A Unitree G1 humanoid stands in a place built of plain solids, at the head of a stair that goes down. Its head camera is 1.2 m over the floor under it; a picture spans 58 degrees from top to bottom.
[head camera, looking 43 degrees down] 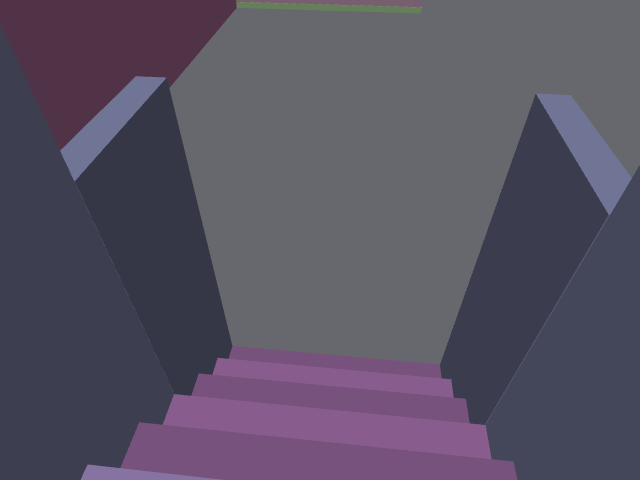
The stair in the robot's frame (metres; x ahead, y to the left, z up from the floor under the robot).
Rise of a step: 0.19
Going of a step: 0.20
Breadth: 1.20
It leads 6 degrees to the right of straight ahead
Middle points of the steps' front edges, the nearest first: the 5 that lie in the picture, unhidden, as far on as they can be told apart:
0.57 0.00 -0.19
0.76 -0.02 -0.38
0.96 -0.04 -0.57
1.16 -0.06 -0.77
1.36 -0.08 -0.96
